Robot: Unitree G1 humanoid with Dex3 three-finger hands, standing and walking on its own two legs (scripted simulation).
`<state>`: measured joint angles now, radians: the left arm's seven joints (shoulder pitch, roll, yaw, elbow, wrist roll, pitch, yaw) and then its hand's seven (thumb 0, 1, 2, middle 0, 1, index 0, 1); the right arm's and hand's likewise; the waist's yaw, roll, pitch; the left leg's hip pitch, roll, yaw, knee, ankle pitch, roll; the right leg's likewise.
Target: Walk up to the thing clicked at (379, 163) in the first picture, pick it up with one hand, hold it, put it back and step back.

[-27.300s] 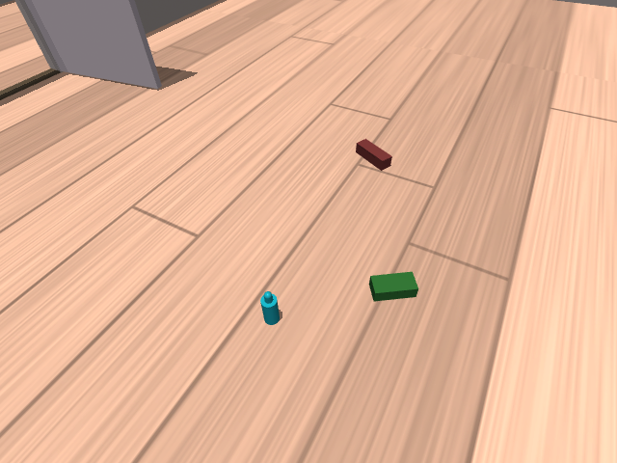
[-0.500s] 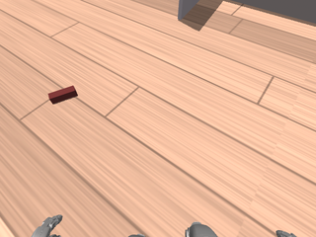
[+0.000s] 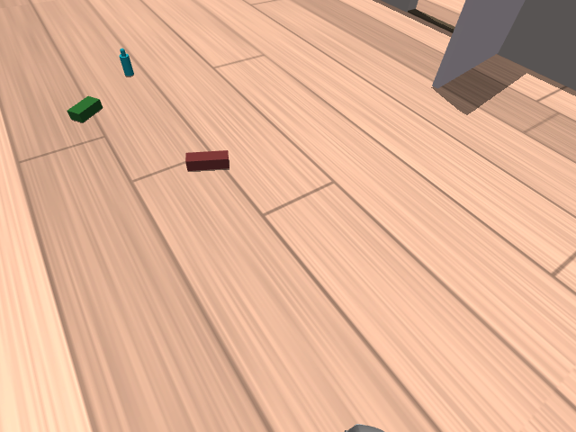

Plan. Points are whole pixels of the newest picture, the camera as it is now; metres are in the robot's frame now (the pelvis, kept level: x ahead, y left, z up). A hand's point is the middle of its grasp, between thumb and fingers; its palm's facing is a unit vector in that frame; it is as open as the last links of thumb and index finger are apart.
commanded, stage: walk up
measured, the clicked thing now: (207, 160) +1.42 +0.41 -0.71
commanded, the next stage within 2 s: stand in 0.94 s
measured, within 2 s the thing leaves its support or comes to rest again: neither
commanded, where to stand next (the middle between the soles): +0.08 -0.01 m, yaw +8 degrees
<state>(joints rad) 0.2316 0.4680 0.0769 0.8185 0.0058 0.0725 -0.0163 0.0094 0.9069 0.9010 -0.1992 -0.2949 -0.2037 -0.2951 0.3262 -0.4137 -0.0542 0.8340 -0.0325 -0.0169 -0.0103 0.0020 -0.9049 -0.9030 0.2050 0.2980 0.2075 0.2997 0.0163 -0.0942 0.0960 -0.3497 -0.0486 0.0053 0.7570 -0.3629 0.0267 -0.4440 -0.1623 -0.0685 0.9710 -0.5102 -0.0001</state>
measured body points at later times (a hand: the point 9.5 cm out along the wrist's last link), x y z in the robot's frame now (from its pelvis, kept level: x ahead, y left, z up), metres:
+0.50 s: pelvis -0.01 -0.02 +0.01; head +0.01 -0.03 +0.46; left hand +0.01 +0.30 -0.10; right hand +0.15 -0.31 -0.11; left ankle +0.02 +0.10 -0.71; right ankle +0.02 -0.17 -0.71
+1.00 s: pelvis +0.00 -0.03 +0.03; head +0.01 -0.02 +0.48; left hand +0.03 +0.28 -0.10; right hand +0.16 -0.32 -0.09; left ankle +0.02 +0.10 -0.71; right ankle +0.02 -0.18 -0.71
